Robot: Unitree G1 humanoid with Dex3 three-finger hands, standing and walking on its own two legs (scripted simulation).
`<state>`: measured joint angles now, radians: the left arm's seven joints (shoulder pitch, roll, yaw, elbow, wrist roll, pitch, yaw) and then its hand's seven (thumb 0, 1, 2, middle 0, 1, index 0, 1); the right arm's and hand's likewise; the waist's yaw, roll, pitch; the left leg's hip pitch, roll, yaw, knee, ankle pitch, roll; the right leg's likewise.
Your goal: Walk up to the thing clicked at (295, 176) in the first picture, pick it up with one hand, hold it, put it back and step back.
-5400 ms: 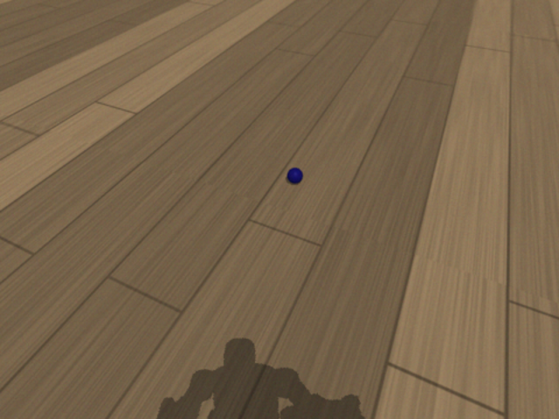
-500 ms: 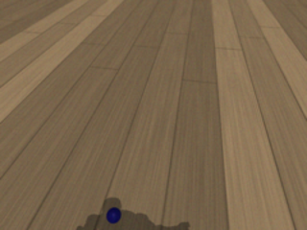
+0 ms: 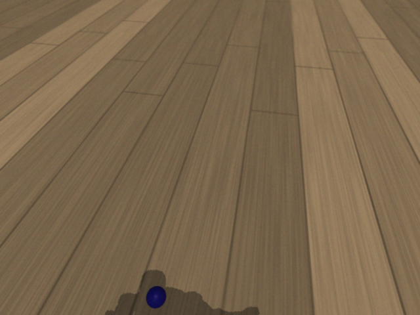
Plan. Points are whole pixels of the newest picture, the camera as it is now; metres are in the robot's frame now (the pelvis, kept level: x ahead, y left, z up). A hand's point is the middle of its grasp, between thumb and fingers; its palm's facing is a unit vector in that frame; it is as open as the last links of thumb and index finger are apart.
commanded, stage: walk up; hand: left
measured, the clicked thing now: (156, 296) +0.38 +0.24 -0.74
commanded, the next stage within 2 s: stand in 0.16 s
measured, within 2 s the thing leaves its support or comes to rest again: neither
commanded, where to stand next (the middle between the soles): +0.03 +0.00 m, yaw +0 degrees
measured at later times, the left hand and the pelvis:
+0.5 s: hand out of the picture +0.08 +0.25 -0.15, palm faces -0.01 -0.94 -0.34, open 7.3 cm; pelvis +0.00 -0.01 +0.00, yaw +0 degrees
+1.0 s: hand out of the picture +0.06 +0.24 -0.16, palm faces -0.02 -0.94 -0.35, open 7.3 cm; pelvis +0.00 -0.01 +0.00, yaw +0 degrees
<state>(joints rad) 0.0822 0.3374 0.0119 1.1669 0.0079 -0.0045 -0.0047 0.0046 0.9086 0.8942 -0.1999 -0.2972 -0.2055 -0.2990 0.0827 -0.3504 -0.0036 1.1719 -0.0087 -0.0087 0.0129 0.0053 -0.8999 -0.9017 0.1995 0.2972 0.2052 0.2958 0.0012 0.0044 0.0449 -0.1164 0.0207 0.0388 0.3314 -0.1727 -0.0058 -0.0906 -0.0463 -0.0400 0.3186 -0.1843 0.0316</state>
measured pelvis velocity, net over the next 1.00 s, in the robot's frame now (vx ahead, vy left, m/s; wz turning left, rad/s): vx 0.00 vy -0.01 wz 0.00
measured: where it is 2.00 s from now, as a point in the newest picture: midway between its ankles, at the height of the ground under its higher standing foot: outside the picture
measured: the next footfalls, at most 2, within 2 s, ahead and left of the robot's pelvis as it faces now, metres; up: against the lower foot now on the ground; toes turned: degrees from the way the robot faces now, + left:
none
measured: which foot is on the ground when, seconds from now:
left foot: down 0.00-1.00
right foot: down 0.00-1.00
